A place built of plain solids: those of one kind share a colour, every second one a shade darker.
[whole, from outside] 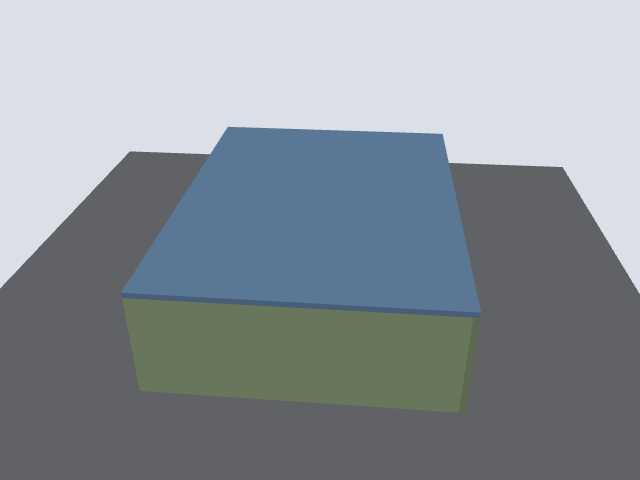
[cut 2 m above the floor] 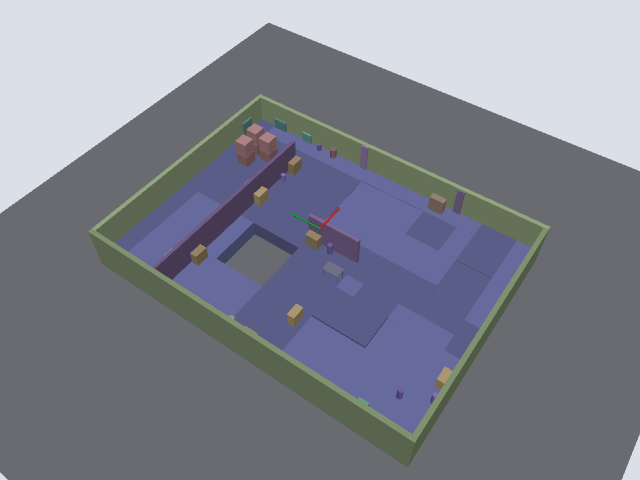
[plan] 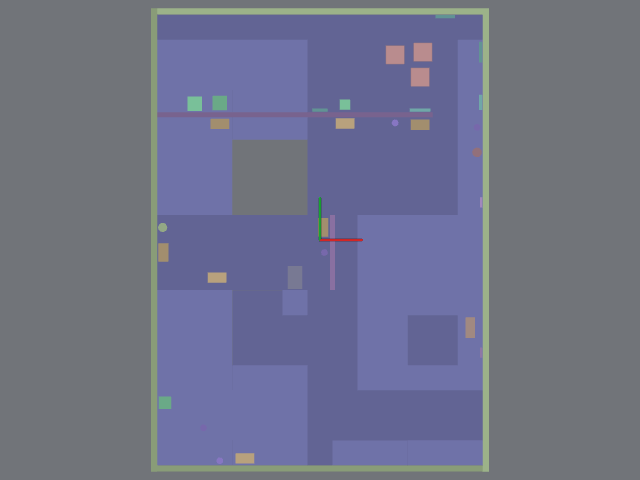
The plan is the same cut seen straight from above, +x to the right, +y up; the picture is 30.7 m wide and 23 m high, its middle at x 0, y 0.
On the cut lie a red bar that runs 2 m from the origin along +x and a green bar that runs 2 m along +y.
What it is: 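A museum's exhibition hall between two shows, on a module of 1.2 m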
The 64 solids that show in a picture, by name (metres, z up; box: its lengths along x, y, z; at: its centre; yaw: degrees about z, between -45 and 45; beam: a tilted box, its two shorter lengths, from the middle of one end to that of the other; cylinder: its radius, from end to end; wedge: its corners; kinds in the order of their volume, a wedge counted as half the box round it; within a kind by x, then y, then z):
{
 "floor_1": {"box": [3.6, 21.6, 1.19], "at": [-6.0, 0.0, 0.55]},
 "floor_2": {"box": [8.4, 2.4, 1.19], "at": [-3.6, -8.4, 0.55]},
 "floor_3": {"box": [2.4, 4.8, 1.19], "at": [-3.0, -8.4, 0.55]},
 "floor_4": {"box": [2.4, 3.6, 1.33], "at": [-3.0, -4.2, 0.61]},
 "floor_5": {"box": [9.6, 3.6, 1.19], "at": [-3.0, -0.6, 0.55]},
 "floor_6": {"box": [3.6, 2.4, 1.19], "at": [-2.4, 6.0, 0.55]},
 "floor_7": {"box": [3.62, 2.42, 1.19], "at": [-2.4, 8.4, 0.55]},
 "floor_8": {"box": [1.2, 12.0, 1.19], "at": [-1.2, -4.8, 0.55]},
 "floor_9": {"box": [15.6, 1.2, 1.19], "at": [0.0, -10.2, 0.55]},
 "floor_10": {"box": [15.6, 1.2, 1.19], "at": [0.0, -6.6, 0.55]},
 "floor_11": {"box": [3.6, 1.2, 1.19], "at": [0.0, -3.0, 0.55]},
 "floor_12": {"box": [1.2, 21.6, 1.19], "at": [0.0, 0.0, 0.55]},
 "floor_13": {"box": [15.6, 2.4, 1.19], "at": [0.0, 6.0, 0.55]},
 "floor_14": {"box": [15.6, 1.2, 1.19], "at": [0.0, 10.2, 0.55]},
 "floor_15": {"box": [1.2, 18.0, 1.19], "at": [1.2, 1.8, 0.55]},
 "floor_16": {"box": [3.6, 1.2, 1.19], "at": [2.4, -10.2, 0.55]},
 "floor_17": {"box": [3.62, 2.42, 1.15], "at": [2.4, -8.4, 0.53]},
 "floor_18": {"box": [2.4, 3.6, 1.19], "at": [3.0, -5.4, 0.55]},
 "floor_19": {"box": [9.6, 2.4, 1.19], "at": [3.0, -4.8, 0.55]},
 "floor_20": {"box": [8.4, 3.6, 1.19], "at": [3.6, 3.0, 0.55]},
 "floor_21": {"box": [8.4, 2.4, 1.19], "at": [3.6, 8.4, 0.55]},
 "floor_22": {"box": [4.82, 4.82, 1.16], "at": [4.2, -1.2, 0.53]},
 "floor_23": {"box": [4.8, 9.6, 1.19], "at": [4.2, 6.0, 0.55]},
 "floor_24": {"box": [2.4, 7.2, 1.19], "at": [5.4, -7.2, 0.55]},
 "floor_25": {"box": [3.6, 2.4, 1.19], "at": [6.0, -8.4, 0.55]},
 "floor_26": {"box": [1.2, 21.6, 1.19], "at": [7.2, 0.0, 0.55]},
 "wall_1": {"box": [0.3, 22.2, 5.77], "at": [-7.95, 0.0, 2.83]},
 "wall_2": {"box": [15.6, 0.3, 5.77], "at": [0.0, -10.95, 2.83]},
 "wall_3": {"box": [15.6, 0.3, 5.77], "at": [0.0, 10.95, 2.83]},
 "wall_4": {"box": [0.3, 22.2, 5.77], "at": [7.95, 0.0, 2.83]},
 "roof_1": {"box": [16.2, 22.2, 0.3], "at": [0.0, 0.0, 5.87]},
 "screen_1": {"box": [13.2, 0.24, 3.0], "at": [-1.2, 6.0, 2.64]},
 "screen_2": {"box": [0.24, 3.6, 3.0], "at": [0.6, -0.6, 2.64]},
 "vitrine_1": {"box": [0.9, 0.9, 0.84], "at": [3.6, 8.87, 1.56]},
 "vitrine_2": {"box": [0.86, 0.86, 1.08], "at": [3.6, 8.87, 2.52]},
 "vitrine_3": {"box": [0.9, 0.9, 0.86], "at": [4.8, 7.8, 1.57]},
 "vitrine_4": {"box": [0.86, 0.86, 1.0], "at": [4.8, 7.8, 2.5]},
 "vitrine_5": {"box": [0.9, 0.9, 0.94], "at": [4.93, 9.0, 1.61]},
 "vitrine_6": {"box": [0.86, 0.86, 1.0], "at": [4.93, 9.0, 2.58]},
 "trolley_1": {"box": [0.5, 0.9, 0.91], "at": [-7.51, -0.6, 1.59]},
 "trolley_2": {"box": [0.9, 0.5, 0.9], "at": [-4.93, -1.8, 1.59]},
 "trolley_3": {"box": [0.9, 0.5, 0.86], "at": [-4.8, 5.57, 1.57]},
 "trolley_4": {"box": [0.9, 0.5, 0.88], "at": [-3.6, -10.46, 1.58]},
 "trolley_5": {"box": [0.5, 0.9, 0.9], "at": [0.15, 0.6, 1.59]},
 "trolley_6": {"box": [0.9, 0.5, 0.9], "at": [1.2, 5.58, 1.59]},
 "trolley_7": {"box": [0.9, 0.5, 0.94], "at": [4.8, 5.52, 1.61]},
 "plinth_1": {"box": [0.6, 0.6, 0.8], "at": [-7.43, -7.8, 1.54]},
 "plinth_2": {"box": [0.7, 0.7, 1.0], "at": [-6.0, 6.53, 1.64]},
 "plinth_3": {"box": [0.7, 0.7, 0.45], "at": [-4.8, 6.56, 1.37]},
 "plinth_4": {"box": [0.5, 0.5, 1.2], "at": [1.2, 6.48, 1.74]},
 "pictures_1": {"box": [0.74, 0.16, 1.15], "at": [0.0, 6.22, 1.72]},
 "pictures_2": {"box": [1.0, 0.16, 1.4], "at": [4.8, 6.22, 1.84]},
 "pictures_3": {"box": [0.94, 0.16, 1.13], "at": [6.0, 10.7, 1.71]},
 "pictures_4": {"box": [0.16, 0.73, 0.73], "at": [7.7, 6.6, 1.51]},
 "pictures_5": {"box": [0.16, 1.0, 0.79], "at": [7.7, 9.0, 1.53]},
 "raildolly_1": {"box": [0.45, 1.0, 1.07], "at": [7.2, -4.2, 1.68]},
 "ladder_1": {"box": [0.12, 0.5, 1.98], "at": [7.72, -5.4, 2.13]},
 "ladder_2": {"box": [0.12, 0.5, 2.26], "at": [7.72, 1.8, 2.27]},
 "roll_1": {"cylinder": 0.22, "from": [-7.54, 0.6, 1.14], "to": [-7.54, 0.6, 2.43]},
 "buckets_1": {"cylinder": 0.16, "from": [-5.58, -9.0, 1.14], "to": [-5.58, -9.0, 1.9]},
 "buckets_2": {"cylinder": 0.16, "from": [-4.8, -10.58, 1.14], "to": [-4.8, -10.58, 1.9]},
 "buckets_3": {"cylinder": 0.16, "from": [0.21, -0.6, 1.14], "to": [0.21, -0.6, 1.9]},
 "bin_1": {"cylinder": 0.23, "from": [7.53, 4.2, 1.14], "to": [7.53, 4.2, 1.82]},
 "table_1": {"box": [0.7, 1.1, 0.04], "at": [-1.2, -1.8, 1.87]}
}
